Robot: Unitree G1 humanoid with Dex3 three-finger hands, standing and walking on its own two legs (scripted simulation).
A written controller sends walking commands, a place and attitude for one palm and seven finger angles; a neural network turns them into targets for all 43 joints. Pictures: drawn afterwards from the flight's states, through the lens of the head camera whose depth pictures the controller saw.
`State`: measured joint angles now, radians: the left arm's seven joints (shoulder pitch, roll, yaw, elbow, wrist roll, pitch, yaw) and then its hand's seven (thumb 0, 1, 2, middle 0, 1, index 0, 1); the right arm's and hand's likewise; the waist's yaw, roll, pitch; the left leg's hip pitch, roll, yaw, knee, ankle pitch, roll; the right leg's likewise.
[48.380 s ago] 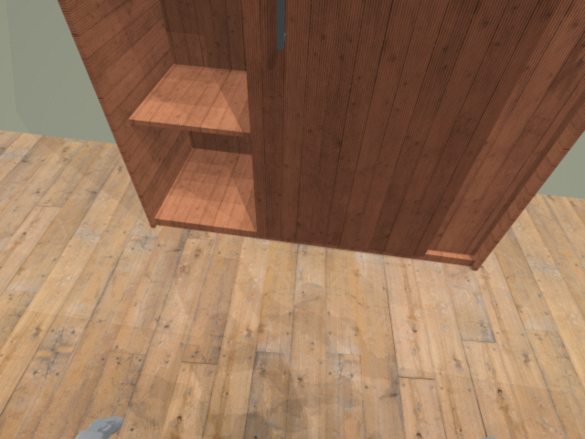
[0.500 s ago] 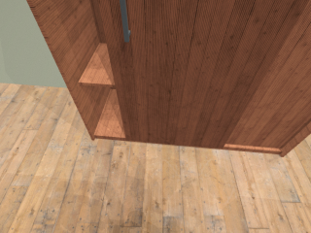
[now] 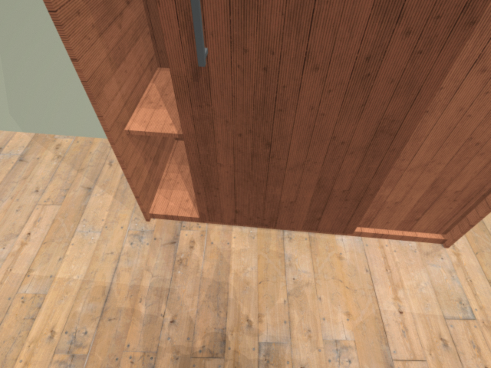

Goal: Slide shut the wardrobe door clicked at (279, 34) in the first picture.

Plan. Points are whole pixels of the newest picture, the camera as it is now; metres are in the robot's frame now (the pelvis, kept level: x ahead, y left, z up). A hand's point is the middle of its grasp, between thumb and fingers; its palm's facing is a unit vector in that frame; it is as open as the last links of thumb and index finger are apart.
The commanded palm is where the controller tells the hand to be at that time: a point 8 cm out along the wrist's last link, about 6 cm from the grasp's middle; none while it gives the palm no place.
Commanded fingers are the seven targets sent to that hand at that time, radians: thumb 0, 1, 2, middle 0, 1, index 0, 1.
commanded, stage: walk to a spot facing it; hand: right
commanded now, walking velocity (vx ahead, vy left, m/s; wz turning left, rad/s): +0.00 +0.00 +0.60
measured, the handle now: (200, 24) +0.77 +0.16 +0.18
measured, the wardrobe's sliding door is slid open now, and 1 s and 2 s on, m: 0.25 0.25 0.25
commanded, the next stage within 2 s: turn to face it in 0.30 s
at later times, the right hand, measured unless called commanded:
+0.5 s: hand out of the picture +0.09 -0.16 -0.18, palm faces -0.18 +0.95 -0.27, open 7.4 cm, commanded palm none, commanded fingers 0.00 -0.90 -0.90 0.20 0.30 0.20 0.30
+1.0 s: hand out of the picture +0.12 -0.19 -0.17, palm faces -0.07 +0.96 -0.28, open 7.4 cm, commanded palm none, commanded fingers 0.00 -0.90 -0.90 0.20 0.30 0.20 0.30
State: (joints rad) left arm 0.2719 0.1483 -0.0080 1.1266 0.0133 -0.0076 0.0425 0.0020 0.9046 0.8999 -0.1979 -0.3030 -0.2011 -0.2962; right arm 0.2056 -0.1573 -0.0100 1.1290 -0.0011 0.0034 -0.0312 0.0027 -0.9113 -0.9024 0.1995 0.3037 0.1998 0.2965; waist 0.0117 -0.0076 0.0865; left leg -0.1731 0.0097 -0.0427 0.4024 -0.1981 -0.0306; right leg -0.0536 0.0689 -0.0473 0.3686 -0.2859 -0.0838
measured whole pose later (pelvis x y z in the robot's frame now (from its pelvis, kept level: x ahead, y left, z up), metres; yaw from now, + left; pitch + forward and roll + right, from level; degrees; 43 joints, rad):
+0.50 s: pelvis -0.01 +0.03 -0.01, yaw +14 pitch +0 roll +1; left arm 0.11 0.23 0.06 0.95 0.01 0.05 0.03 0.01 0.91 0.90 -0.20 -0.30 -0.20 -0.30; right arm 0.19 -0.19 -0.07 0.96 -0.03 0.03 -0.02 0.00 -0.91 -0.90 0.20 0.30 0.20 0.30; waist -0.01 -0.03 0.15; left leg -0.31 -0.07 -0.09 0.53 -0.21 0.02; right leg -0.39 -0.02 -0.02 1.02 -0.49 0.01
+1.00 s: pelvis +0.02 +0.01 -0.01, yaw +6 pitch +0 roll +0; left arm 0.19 0.18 0.02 1.04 0.02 0.03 0.02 0.01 0.91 0.90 -0.20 -0.30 -0.20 -0.30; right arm 0.13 -0.23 -0.05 1.03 -0.01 0.02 -0.02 0.00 -0.91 -0.90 0.20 0.30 0.20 0.30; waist 0.01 -0.01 0.09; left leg -0.23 0.04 0.01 0.51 -0.26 -0.03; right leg -0.22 0.06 0.12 0.51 -0.28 0.00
